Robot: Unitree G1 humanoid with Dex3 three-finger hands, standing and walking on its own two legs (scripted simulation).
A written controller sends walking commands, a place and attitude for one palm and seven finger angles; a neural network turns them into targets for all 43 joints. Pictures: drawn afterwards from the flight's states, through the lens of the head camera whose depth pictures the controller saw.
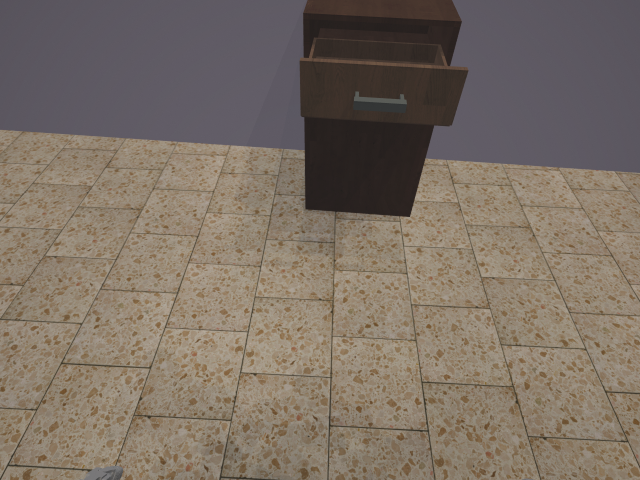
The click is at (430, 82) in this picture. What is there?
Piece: drawer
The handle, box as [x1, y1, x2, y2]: [353, 91, 406, 112]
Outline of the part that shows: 355,91 353,109 396,112 405,111 406,100 403,99 403,94 400,94 399,99 359,97 358,92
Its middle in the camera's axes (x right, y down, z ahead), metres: +0.16 -0.37 +1.04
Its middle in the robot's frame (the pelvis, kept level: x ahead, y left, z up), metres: +1.04 -0.11 -0.03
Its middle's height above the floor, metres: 0.74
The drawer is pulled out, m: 0.30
